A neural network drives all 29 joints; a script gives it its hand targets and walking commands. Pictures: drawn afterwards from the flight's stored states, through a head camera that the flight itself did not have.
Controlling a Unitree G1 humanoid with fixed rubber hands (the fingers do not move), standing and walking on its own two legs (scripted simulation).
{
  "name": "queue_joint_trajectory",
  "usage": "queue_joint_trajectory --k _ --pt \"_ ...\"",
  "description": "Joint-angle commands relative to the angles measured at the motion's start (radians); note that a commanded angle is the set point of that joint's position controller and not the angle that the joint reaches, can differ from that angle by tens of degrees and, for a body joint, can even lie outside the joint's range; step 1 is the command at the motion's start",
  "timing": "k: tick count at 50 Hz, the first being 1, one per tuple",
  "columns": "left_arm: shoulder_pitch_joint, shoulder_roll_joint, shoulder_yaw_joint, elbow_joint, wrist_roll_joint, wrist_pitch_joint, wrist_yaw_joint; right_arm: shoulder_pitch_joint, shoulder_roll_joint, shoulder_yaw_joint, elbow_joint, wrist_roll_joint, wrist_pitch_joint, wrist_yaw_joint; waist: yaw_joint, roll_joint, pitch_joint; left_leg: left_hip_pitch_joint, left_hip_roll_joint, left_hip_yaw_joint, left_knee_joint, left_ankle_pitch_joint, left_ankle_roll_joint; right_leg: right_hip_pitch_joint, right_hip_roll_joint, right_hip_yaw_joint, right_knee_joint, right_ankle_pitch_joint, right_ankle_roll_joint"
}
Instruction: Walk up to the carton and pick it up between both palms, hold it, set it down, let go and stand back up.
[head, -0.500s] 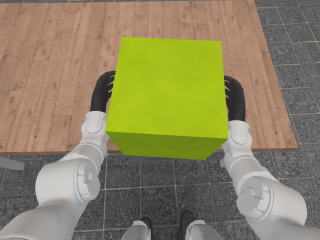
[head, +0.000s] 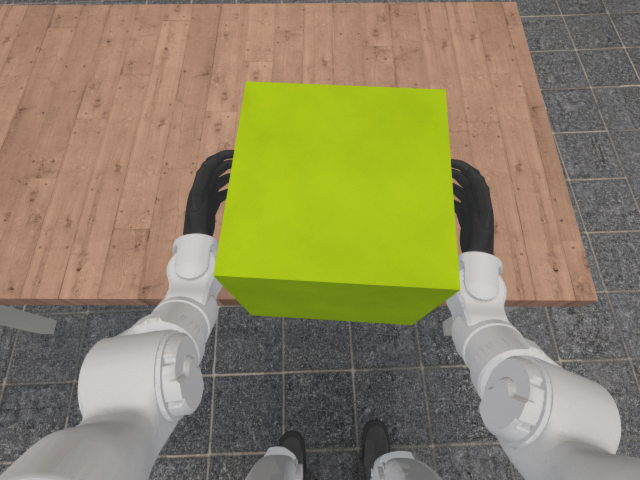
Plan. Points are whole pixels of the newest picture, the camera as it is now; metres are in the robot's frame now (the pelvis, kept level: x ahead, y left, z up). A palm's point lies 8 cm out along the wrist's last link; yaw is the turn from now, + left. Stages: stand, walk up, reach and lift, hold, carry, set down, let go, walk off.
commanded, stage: reach and lift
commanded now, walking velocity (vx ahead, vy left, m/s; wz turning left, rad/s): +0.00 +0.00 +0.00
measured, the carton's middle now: (337, 215) +0.45 +0.00 -0.06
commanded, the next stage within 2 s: none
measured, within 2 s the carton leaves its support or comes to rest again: leaves its support in 0.58 s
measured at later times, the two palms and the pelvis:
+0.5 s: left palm (200, 231) +0.41 +0.17 -0.02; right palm (477, 245) +0.39 -0.17 -0.02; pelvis -0.01 -0.01 +0.00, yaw +1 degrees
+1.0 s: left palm (168, 193) +0.40 +0.17 +0.09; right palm (521, 214) +0.38 -0.17 +0.09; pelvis +0.00 +0.00 +0.01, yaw +2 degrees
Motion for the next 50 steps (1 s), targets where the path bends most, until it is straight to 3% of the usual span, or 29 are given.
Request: queue_joint_trajectory --k 1,7,12,17,20,21,23,29,33,36,38,44,47,49,50 --pt "-0.389 -0.503 -0.190 -0.025 0.122 -0.029 -0.117 -0.305 0.496 0.269 0.117 -0.189 -0.013 0.156 -0.014 0.050 -0.742 0.266 -0.002 0.052 -0.021 0.496 -0.084 0.474 0.000 -0.009 0.057 0.497 0.011" --pt "-0.386 -0.527 -0.240 -0.052 0.085 -0.020 -0.115 -0.319 0.503 0.322 0.091 -0.160 -0.003 0.153 -0.015 0.048 -0.802 0.258 -0.009 0.047 -0.015 0.521 -0.084 0.499 0.001 -0.001 0.071 0.557 0.014" --pt "-0.417 -0.516 -0.260 -0.037 0.065 -0.018 -0.125 -0.344 0.524 0.365 0.065 -0.134 0.005 0.151 -0.011 0.044 -0.802 0.205 -0.015 0.046 -0.019 0.448 -0.070 0.540 -0.004 0.005 0.087 0.564 0.018" --pt "-0.425 -0.542 -0.322 -0.063 0.019 -0.011 -0.128 -0.354 0.536 0.423 0.032 -0.086 0.025 0.156 -0.019 0.050 -0.834 0.247 -0.016 0.040 -0.020 0.453 -0.075 0.496 0.004 0.007 0.089 0.523 0.019" --pt "-0.457 -0.567 -0.367 -0.090 -0.008 0.003 -0.126 -0.372 0.537 0.448 0.014 -0.061 0.042 0.155 -0.018 0.085 -0.849 0.256 -0.019 0.035 -0.006 0.452 -0.079 0.473 0.009 0.005 0.090 0.485 0.017" --pt "-0.465 -0.569 -0.373 -0.091 -0.013 0.000 -0.129 -0.376 0.537 0.464 0.005 -0.051 0.047 0.157 -0.029 0.084 -0.852 0.278 -0.016 0.031 -0.006 0.460 -0.079 0.457 0.009 0.008 0.086 0.484 0.017" --pt "-0.482 -0.565 -0.373 -0.105 -0.028 0.005 -0.129 -0.380 0.555 0.486 -0.011 -0.030 0.067 0.158 -0.017 0.078 -0.840 0.261 -0.025 0.032 -0.006 0.423 -0.072 0.465 0.008 0.015 0.090 0.448 0.022" --pt "-0.560 -0.652 -0.460 -0.182 -0.113 0.023 -0.123 -0.452 0.622 0.589 -0.134 0.051 0.138 0.163 -0.032 0.063 -0.914 0.263 -0.033 0.015 0.001 0.404 -0.068 0.500 0.014 0.016 0.107 0.435 0.028" --pt "-0.554 -0.712 -0.532 -0.226 -0.168 0.052 -0.122 -0.465 0.687 0.689 -0.253 0.120 0.204 0.166 -0.037 0.054 -0.942 0.262 -0.046 0.002 -0.002 0.373 -0.051 0.526 0.015 0.024 0.118 0.414 0.039" --pt "-0.580 -0.759 -0.589 -0.306 -0.216 0.075 -0.110 -0.463 0.714 0.755 -0.351 0.173 0.263 0.166 -0.054 0.055 -0.956 0.304 -0.045 -0.016 0.008 0.391 -0.054 0.520 0.019 0.033 0.114 0.379 0.037" --pt "-0.576 -0.778 -0.606 -0.360 -0.235 0.094 -0.106 -0.456 0.745 0.808 -0.418 0.217 0.310 0.169 -0.048 0.051 -0.936 0.311 -0.042 -0.030 -0.001 0.391 -0.046 0.544 0.022 0.045 0.114 0.378 0.040" --pt "-0.554 -0.795 -0.625 -0.555 -0.260 0.222 -0.106 -0.387 0.783 0.955 -0.623 0.329 0.492 0.139 -0.053 0.015 -0.790 0.321 -0.050 -0.049 -0.078 0.363 -0.035 0.698 0.011 0.093 0.071 0.384 0.045" --pt "-0.566 -0.775 -0.612 -0.656 -0.252 0.304 -0.109 -0.386 0.763 0.971 -0.673 0.377 0.580 0.133 -0.042 0.036 -0.662 0.386 -0.047 -0.054 -0.126 0.357 -0.036 0.706 0.002 0.112 0.020 0.331 0.039" --pt "-0.545 -0.764 -0.568 -0.622 -0.227 0.370 -0.127 -0.400 0.748 0.942 -0.664 0.384 0.630 0.124 -0.037 -0.005 -0.564 0.427 -0.048 -0.057 -0.154 0.295 -0.021 0.695 -0.007 0.118 -0.017 0.273 0.040" --pt "-0.545 -0.767 -0.557 -0.624 -0.215 0.397 -0.130 -0.403 0.726 0.923 -0.649 0.387 0.649 0.127 -0.044 0.006 -0.512 0.450 -0.048 -0.052 -0.172 0.284 -0.027 0.690 -0.004 0.113 -0.036 0.234 0.032"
